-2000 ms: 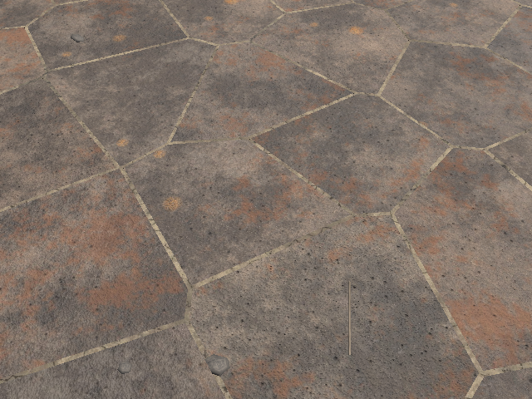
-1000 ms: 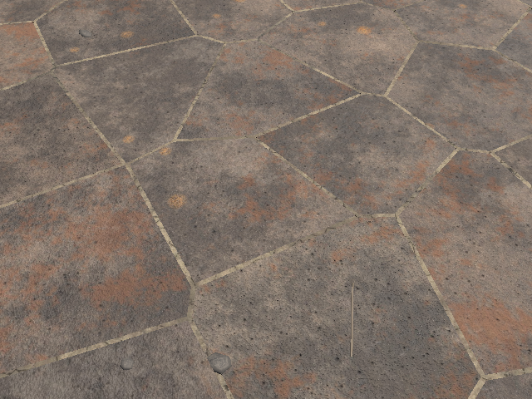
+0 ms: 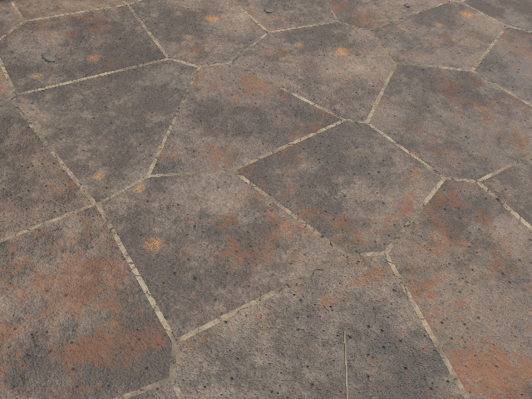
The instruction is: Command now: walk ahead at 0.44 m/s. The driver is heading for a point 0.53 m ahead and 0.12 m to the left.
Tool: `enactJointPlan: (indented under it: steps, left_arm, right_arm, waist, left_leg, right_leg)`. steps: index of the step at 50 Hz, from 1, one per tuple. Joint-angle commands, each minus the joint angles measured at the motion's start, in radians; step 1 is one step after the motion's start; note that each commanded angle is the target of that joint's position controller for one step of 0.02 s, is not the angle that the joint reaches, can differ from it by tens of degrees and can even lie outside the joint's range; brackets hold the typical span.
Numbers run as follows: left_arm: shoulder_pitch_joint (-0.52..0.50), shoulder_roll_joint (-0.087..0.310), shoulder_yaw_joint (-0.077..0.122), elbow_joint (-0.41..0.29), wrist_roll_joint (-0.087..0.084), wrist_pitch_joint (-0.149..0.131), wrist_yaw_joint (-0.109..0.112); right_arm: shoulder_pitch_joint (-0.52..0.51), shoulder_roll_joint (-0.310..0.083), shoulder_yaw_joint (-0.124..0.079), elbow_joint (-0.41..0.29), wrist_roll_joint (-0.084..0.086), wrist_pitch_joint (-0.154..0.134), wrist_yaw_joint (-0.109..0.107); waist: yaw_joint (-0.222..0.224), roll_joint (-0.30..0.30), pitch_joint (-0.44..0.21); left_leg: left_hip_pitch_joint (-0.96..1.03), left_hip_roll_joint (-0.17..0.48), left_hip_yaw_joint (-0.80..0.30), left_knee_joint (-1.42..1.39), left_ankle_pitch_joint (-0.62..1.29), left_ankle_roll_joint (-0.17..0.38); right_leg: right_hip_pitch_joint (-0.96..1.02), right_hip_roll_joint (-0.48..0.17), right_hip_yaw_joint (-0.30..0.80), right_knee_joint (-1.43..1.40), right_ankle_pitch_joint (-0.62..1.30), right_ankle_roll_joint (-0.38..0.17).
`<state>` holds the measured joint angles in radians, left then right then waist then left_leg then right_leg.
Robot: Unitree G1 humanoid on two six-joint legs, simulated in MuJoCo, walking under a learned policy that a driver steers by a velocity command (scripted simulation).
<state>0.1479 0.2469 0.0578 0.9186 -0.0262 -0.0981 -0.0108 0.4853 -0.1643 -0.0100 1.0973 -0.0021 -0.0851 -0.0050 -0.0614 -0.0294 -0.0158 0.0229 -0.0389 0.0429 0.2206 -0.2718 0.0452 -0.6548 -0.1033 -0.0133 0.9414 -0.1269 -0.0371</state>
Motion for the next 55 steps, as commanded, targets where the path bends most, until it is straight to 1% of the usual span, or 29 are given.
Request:
enactJointPlan:
  steps: [1,5,7,9,10,11,12,13,14,15,16,18,21,27,31,33,36,37,38,39,40,41,42,43,44,46,48,51,55]
  left_arm:
    - [-0.167,-0.008,-0.019,-0.101,0.001,-0.009,-0.011]
    - [-0.249,0.032,-0.018,-0.142,-0.006,-0.011,-0.028]
    - [-0.215,0.066,-0.004,-0.144,-0.005,-0.017,-0.036]
    - [0.001,0.131,0.033,-0.086,-0.006,-0.017,-0.031]
    - [0.183,0.181,0.056,-0.037,-0.008,-0.011,-0.023]
    - [0.330,0.284,0.080,-0.006,0.023,-0.005,-0.016]
    - [0.323,0.241,0.060,-0.001,0.023,-0.003,-0.020]
    - [0.222,0.173,0.039,-0.011,0.015,-0.010,-0.023]
    - [0.126,0.123,0.024,-0.032,0.013,-0.014,-0.022]
    - [0.051,0.095,0.015,-0.038,0.022,-0.022,-0.028]
    - [0.011,0.063,0.007,-0.035,0.030,-0.032,-0.032]
    - [0.017,0.047,0.006,-0.008,0.039,-0.037,-0.033]
    - [0.056,0.087,0.015,0.022,0.042,-0.044,-0.015]
    - [0.116,0.120,0.017,0.030,0.042,-0.034,0.024]
    - [0.209,0.136,0.021,0.053,0.031,-0.012,0.035]
    - [0.224,0.139,0.021,0.060,0.026,0.012,0.037]
    - [0.198,0.177,0.028,0.048,0.016,0.038,0.046]
    - [0.169,0.183,0.027,0.040,0.013,0.042,0.046]
    - [0.168,0.181,0.023,0.027,0.015,0.035,0.043]
    - [0.254,0.076,-0.009,0.001,0.059,0.015,0.027]
    - [0.357,0.053,-0.027,0.042,0.024,-0.010,0.004]
    - [0.254,0.141,0.003,0.038,-0.017,-0.015,-0.003]
    - [0.152,0.125,0.000,-0.004,-0.025,-0.009,0.003]
    - [0.107,0.111,0.001,-0.001,-0.006,0.003,0.019]
    - [0.114,0.110,0.009,0.003,0.007,0.023,0.033]
    - [0.179,0.071,0.007,0.018,0.016,0.062,0.048]
    - [0.192,0.056,0.004,0.024,0.020,0.073,0.059]
    - [0.139,0.068,0.005,0.018,0.023,0.085,0.064]
    - [0.083,0.077,0.010,0.017,0.025,0.094,0.059]
  right_arm:
    - [0.015,-0.186,-0.031,-0.053,0.001,-0.003,-0.019]
    - [0.049,-0.196,-0.043,-0.043,0.022,-0.004,-0.020]
    - [0.031,-0.211,-0.051,-0.049,0.019,0.004,-0.019]
    - [0.002,-0.220,-0.055,-0.061,0.005,0.019,-0.016]
    - [-0.015,-0.206,-0.046,-0.080,-0.002,0.022,-0.014]
    - [0.093,-0.086,-0.015,-0.101,-0.003,0.009,-0.003]
    - [0.099,-0.060,-0.004,-0.089,0.018,-0.025,0.005]
    - [0.002,-0.145,-0.029,-0.122,0.051,-0.045,0.009]
    - [-0.086,-0.176,-0.035,-0.149,0.062,-0.052,0.003]
    - [-0.120,-0.173,-0.042,-0.155,0.053,-0.046,-0.007]
    - [-0.103,-0.166,-0.053,-0.147,0.041,-0.027,-0.015]
    - [-0.052,-0.118,-0.054,-0.131,0.040,0.010,-0.017]
    - [-0.128,-0.129,-0.065,-0.167,0.034,0.032,-0.021]
    - [-0.319,-0.123,-0.068,-0.236,0.022,0.014,0.009]
    - [-0.460,-0.095,-0.050,-0.305,0.020,0.012,0.037]
    - [-0.500,-0.084,-0.044,-0.340,0.012,0.009,0.051]
    - [-0.384,-0.137,-0.066,-0.344,0.009,0.001,0.065]
    - [-0.246,-0.184,-0.089,-0.309,0.011,-0.003,0.064]
    - [-0.153,-0.256,-0.115,-0.288,0.005,-0.001,0.047]
    - [-0.091,-0.357,-0.128,-0.275,-0.021,0.011,0.023]
    - [-0.048,-0.315,-0.104,-0.275,-0.025,0.011,0.025]
    - [-0.066,-0.266,-0.094,-0.282,-0.020,0.020,0.027]
    - [-0.179,-0.237,-0.086,-0.292,0.003,0.021,0.026]
    - [-0.260,-0.195,-0.072,-0.304,0.011,0.019,0.025]
    - [-0.316,-0.168,-0.063,-0.308,0.003,0.018,0.023]
    - [-0.362,-0.179,-0.066,-0.305,-0.023,0.013,0.028]
    - [-0.372,-0.184,-0.067,-0.294,-0.032,0.010,0.022]
    - [-0.372,-0.189,-0.065,-0.280,-0.025,0.024,0.005]
    - [-0.378,-0.169,-0.053,-0.256,-0.015,0.044,-0.006]
  waist:
    - [-0.003,0.106,0.159]
    - [0.004,0.112,0.182]
    - [0.047,0.124,0.137]
    - [0.166,0.154,-0.016]
    - [0.246,0.140,-0.125]
    - [0.209,-0.103,-0.306]
    - [0.193,-0.216,-0.407]
    - [0.175,-0.165,-0.236]
    - [0.149,-0.081,-0.119]
    - [0.107,-0.005,-0.056]
    - [0.065,-0.019,-0.031]
    - [0.033,-0.053,-0.002]
    - [0.028,-0.037,0.058]
    - [0.076,-0.003,0.087]
    - [0.133,0.020,0.129]
    - [0.134,0.022,0.146]
    - [0.052,-0.060,0.032]
    - [-0.022,-0.060,-0.044]
    - [-0.072,-0.020,-0.116]
    - [-0.014,0.229,-0.274]
    - [-0.003,0.225,-0.518]
    - [-0.044,0.103,-0.476]
    - [-0.014,0.088,-0.294]
    - [0.017,0.017,-0.176]
    - [0.059,0.021,-0.127]
    - [0.112,0.068,-0.105]
    - [0.127,0.099,-0.113]
    - [0.105,0.128,-0.137]
    - [0.093,0.140,-0.076]
  left_leg:
    - [-0.127,0.226,-0.126,-0.139,0.267,0.140]
    - [-0.039,0.280,-0.110,-0.126,0.300,0.128]
    - [0.038,0.297,-0.089,-0.037,0.508,0.105]
    - [0.032,0.261,-0.041,0.238,0.847,0.072]
    - [-0.128,0.217,-0.016,0.487,0.763,0.037]
    - [-0.504,0.059,0.008,0.915,0.313,-0.025]
    - [-0.644,-0.028,-0.145,1.133,-0.258,-0.023]
    - [-0.748,0.036,-0.186,1.212,-0.225,0.003]
    - [-0.746,0.094,-0.154,1.191,-0.137,0.021]
    - [-0.691,0.142,-0.142,1.120,-0.053,0.024]
    - [-0.621,0.178,-0.150,1.056,-0.007,0.028]
    - [-0.549,0.192,-0.154,1.007,0.017,0.029]
    - [-0.655,0.191,-0.174,0.930,0.117,0.016]
    - [-0.744,0.154,-0.126,0.602,0.396,-0.002]
    - [-0.809,0.147,-0.060,0.470,0.378,0.009]
    - [-0.790,0.117,-0.011,0.406,0.297,0.020]
    - [-0.555,0.017,0.063,0.378,0.185,0.059]
    - [-0.380,-0.018,0.062,0.300,0.261,0.086]
    - [-0.150,0.024,-0.013,0.249,0.524,0.120]
    - [0.259,0.309,-0.335,0.400,1.099,0.265]
    - [0.441,0.503,-0.667,0.322,1.182,0.436]
    - [0.330,0.429,-0.524,0.278,1.082,0.375]
    - [0.172,0.378,-0.390,0.239,0.936,0.314]
    - [-0.002,0.329,-0.317,0.183,0.827,0.269]
    - [-0.148,0.298,-0.261,0.138,0.760,0.247]
    - [-0.324,0.258,-0.182,0.085,0.739,0.238]
    - [-0.358,0.240,-0.133,0.076,0.760,0.239]
    - [-0.340,0.232,-0.126,0.056,0.541,0.215]
    - [-0.375,0.213,-0.157,0.037,0.073,0.165]
  right_leg:
    - [-0.028,0.025,-0.034,-0.227,0.115,0.024]
    - [0.014,0.041,-0.020,-0.361,0.146,-0.013]
    - [0.089,0.067,-0.028,-0.394,0.103,-0.046]
    - [0.380,0.137,-0.072,-0.376,0.055,-0.090]
    - [0.656,0.081,-0.004,-0.359,0.040,-0.129]
    - [1.039,-0.196,0.455,-0.426,-0.183,-0.276]
    - [1.083,-0.303,0.833,-0.657,-0.291,-0.327]
    - [0.947,-0.274,0.712,-0.679,-0.312,-0.262]
    - [0.771,-0.246,0.528,-0.689,-0.221,-0.219]
    - [0.608,-0.211,0.398,-0.720,-0.117,-0.190]
    - [0.509,-0.167,0.291,-0.748,-0.062,-0.162]
    - [0.409,-0.132,0.178,-0.799,-0.026,-0.158]
    - [0.400,-0.130,0.080,-0.847,0.040,-0.168]
    - [0.517,-0.117,-0.071,-0.860,0.143,-0.129]
    - [0.678,-0.155,-0.126,-0.822,0.212,-0.120]
    - [0.718,-0.163,-0.152,-0.737,0.418,-0.115]
    - [0.743,-0.160,-0.164,-0.511,0.885,-0.083]
    - [0.720,-0.129,-0.174,-0.350,0.888,-0.055]
    - [0.587,-0.075,-0.189,-0.143,0.706,-0.005]
    - [0.221,0.058,-0.190,0.260,-0.171,0.056]
    - [0.079,0.152,0.051,0.490,-0.620,0.068]
    - [0.081,0.092,0.139,0.493,-0.553,0.055]
    - [0.015,0.047,0.092,0.416,-0.475,0.053]
    - [0.027,0.013,0.071,0.336,-0.417,0.061]
    - [0.110,-0.011,0.071,0.272,-0.370,0.067]
    - [0.262,-0.006,0.053,0.171,-0.311,0.080]
    - [0.302,0.003,0.043,0.041,-0.274,0.090]
    - [0.337,0.005,0.041,-0.123,-0.167,0.091]
    - [0.407,0.026,0.021,-0.316,-0.090,0.073]
